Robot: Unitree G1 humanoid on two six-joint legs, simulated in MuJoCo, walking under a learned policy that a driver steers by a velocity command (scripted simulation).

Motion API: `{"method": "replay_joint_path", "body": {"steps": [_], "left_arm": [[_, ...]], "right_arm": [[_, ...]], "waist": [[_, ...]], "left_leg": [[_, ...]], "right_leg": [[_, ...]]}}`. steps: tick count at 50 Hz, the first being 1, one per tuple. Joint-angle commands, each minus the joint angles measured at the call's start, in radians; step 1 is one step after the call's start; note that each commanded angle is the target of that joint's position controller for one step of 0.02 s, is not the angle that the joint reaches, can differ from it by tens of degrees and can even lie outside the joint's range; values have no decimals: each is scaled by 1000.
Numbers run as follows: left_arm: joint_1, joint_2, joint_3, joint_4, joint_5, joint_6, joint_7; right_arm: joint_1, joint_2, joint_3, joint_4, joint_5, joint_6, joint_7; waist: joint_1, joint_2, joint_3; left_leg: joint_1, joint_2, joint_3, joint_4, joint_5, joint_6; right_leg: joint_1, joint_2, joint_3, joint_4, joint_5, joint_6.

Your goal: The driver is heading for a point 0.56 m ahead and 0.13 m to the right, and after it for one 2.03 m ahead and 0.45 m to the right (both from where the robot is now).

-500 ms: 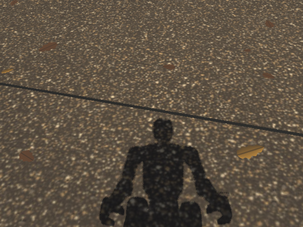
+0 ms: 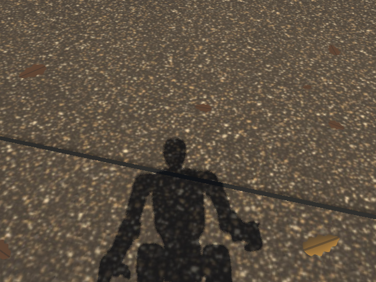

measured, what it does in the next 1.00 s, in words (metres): walks ahead, turning right: right foot, then left foot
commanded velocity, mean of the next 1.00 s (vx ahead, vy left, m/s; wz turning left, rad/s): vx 0.38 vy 0.00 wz -0.34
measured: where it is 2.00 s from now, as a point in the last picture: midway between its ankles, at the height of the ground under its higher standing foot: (228, 281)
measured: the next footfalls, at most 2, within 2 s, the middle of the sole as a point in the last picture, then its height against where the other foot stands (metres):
right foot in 0.50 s outside the picture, level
left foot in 0.92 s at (209, 228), level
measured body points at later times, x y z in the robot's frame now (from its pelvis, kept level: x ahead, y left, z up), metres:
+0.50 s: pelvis +0.29 -0.07 -0.03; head +0.30 -0.07 +0.42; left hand +0.51 +0.11 -0.14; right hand +0.15 -0.25 -0.17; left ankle +0.07 +0.09 -0.73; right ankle +0.40 -0.20 -0.74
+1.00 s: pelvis +0.50 -0.12 +0.00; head +0.52 -0.12 +0.45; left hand +0.69 +0.09 -0.13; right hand +0.54 -0.40 -0.12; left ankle +0.63 -0.06 -0.73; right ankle +0.40 -0.20 -0.73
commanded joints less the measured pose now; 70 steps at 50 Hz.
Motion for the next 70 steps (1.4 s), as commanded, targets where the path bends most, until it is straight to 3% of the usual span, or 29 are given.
{"method": "replay_joint_path", "body": {"steps": [1,9,10,14,20,23,25,26,27,28,29,30,32,35,40,44,46,47,48,50,53,58,63,64,65,66,67,69,70], "left_arm": [[24,70,31,-55,1,11,11],[-121,40,42,-117,12,34,-1],[-74,-42,-12,-76,155,21,-56],[-239,8,-4,-125,107,17,-90],[-353,10,-17,-183,95,33,-90],[-297,47,3,-187,81,24,-75],[-86,112,36,-142,63,-2,-47],[142,142,47,-87,55,-6,-27],[395,159,42,-3,73,16,-20],[432,201,68,51,99,-9,-19],[281,216,85,18,80,-33,-15],[160,140,59,-2,67,-45,-17],[-3,38,23,-42,60,-51,-34],[-119,79,33,-118,64,-64,-55],[-43,109,52,-107,73,-63,-89],[-68,109,43,-109,51,-45,-100],[-29,94,36,-108,24,-29,-103],[94,86,40,-109,24,-22,-89],[143,86,35,-108,30,-16,-67],[-4,173,73,-181,62,14,-23],[-81,106,59,-203,81,34,17],[-85,97,42,-209,114,42,20],[70,145,58,-142,56,38,-29],[79,165,67,-156,57,30,-28],[106,244,87,-183,64,10,-5],[43,245,73,-181,112,-12,7],[-42,216,67,-197,114,-14,9],[-215,123,35,-274,66,-25,1],[-226,116,27,-286,64,-30,3]], "right_arm": [[45,-60,-11,-10,-16,-18,1],[118,-118,-27,41,-22,-17,-39],[257,42,27,78,-146,-48,-7],[312,-34,30,104,-113,-45,22],[378,-86,19,135,-97,-22,5],[367,-136,-8,126,-97,-8,-12],[381,-128,-3,119,-120,-9,-11],[459,-32,34,77,-133,-23,-5],[397,-59,31,69,-121,-24,43],[193,-50,26,-3,-63,-21,62],[46,-61,25,-47,-55,-34,46],[63,-102,11,-71,-74,-36,15],[153,7,33,-74,-78,-23,-30],[227,-36,25,-64,-54,3,-35],[102,-44,33,-55,-45,44,19],[44,-116,5,-38,-35,4,16],[3,-152,-5,-45,-13,-21,2],[-93,-213,-10,-85,6,-29,1],[-143,-186,1,-114,13,-26,14],[-61,-221,-23,-91,-3,-3,9],[109,-219,-48,-53,-19,-13,-19],[-15,-176,-43,-86,-5,-26,-56],[-87,-232,-67,-149,-19,27,-21],[-51,-185,-49,-141,-32,40,-15],[-48,-85,-14,-180,-43,45,-12],[-80,-64,4,-210,-81,42,-16],[-43,-121,-9,-159,-78,51,-28],[73,-211,-49,-101,-70,44,-48],[60,-183,-44,-110,-87,40,-40]], "waist": [[-4,128,-62],[-13,80,15],[-38,39,40],[-53,71,50],[-48,93,96],[13,132,56],[91,122,-69],[121,-14,-315],[202,-74,-445],[252,5,-267],[234,-14,-62],[151,-17,-96],[-1,19,-77],[-70,34,-59],[-17,-3,-44],[-18,-1,-76],[7,60,-123],[111,128,-221],[128,155,-320],[62,147,-238],[-37,178,-164],[20,98,-100],[69,104,-114],[64,100,-122],[72,-55,-121],[51,-113,83],[14,-20,67],[-53,-69,-6],[-65,-94,-4]], "left_leg": [[202,263,-258,-320,42,126],[245,249,-24,-376,232,107],[339,311,-24,-381,234,200],[452,291,67,-372,340,179],[581,319,149,-340,565,146],[611,331,198,-199,895,120],[384,268,236,104,990,57],[-43,188,191,422,664,-56],[-222,4,103,760,-359,-107],[-453,-18,-100,901,-381,-62],[-533,61,-179,920,-345,-51],[-413,93,-200,870,-337,-39],[-141,143,-187,788,-327,-38],[-45,139,-113,592,-197,-90],[18,117,-79,245,201,-127],[11,117,-89,86,219,-102],[87,113,-99,-27,507,-3],[180,158,-169,-28,768,129],[274,222,-262,-18,699,223],[235,243,-384,-104,392,255],[266,340,-588,-220,209,327],[154,185,-407,-330,97,196],[59,150,-445,-302,19,195],[-17,127,-451,-280,-69,155],[-211,6,-327,-122,-263,36],[-452,-44,-253,38,-328,-87],[-408,47,-260,168,-262,-115],[-267,-19,-186,374,-166,-139],[-217,-43,-156,463,-135,-133]], "right_leg": [[-198,-112,56,1,117,-13],[-352,-90,71,-278,431,8],[-422,-87,77,-294,529,2],[-467,-70,18,-415,534,-14],[-374,-18,-72,-565,345,-48],[-219,62,-128,-594,243,-74],[202,138,-146,-541,405,-143],[761,4,137,-480,413,-298],[976,-198,557,-726,460,-425],[935,-219,605,-819,385,-353],[700,-204,486,-831,441,-304],[529,-191,418,-833,575,-321],[159,-185,312,-885,878,-345],[-37,-119,166,-947,930,-291],[-40,-80,101,-902,840,-190],[156,-131,134,-784,824,-153],[250,-55,100,-703,768,-77],[284,41,31,-668,627,-11],[249,65,-3,-626,409,42],[163,101,-49,-571,40,46],[20,61,1,-307,-319,74],[79,27,-31,-368,-223,80],[382,96,-89,-854,152,-5],[472,37,-66,-869,235,-83],[555,-228,239,-942,288,-340],[471,-490,487,-1104,399,-486],[460,-459,366,-1130,353,-397],[426,-263,143,-1077,334,-245],[369,-216,79,-1050,451,-213]]}}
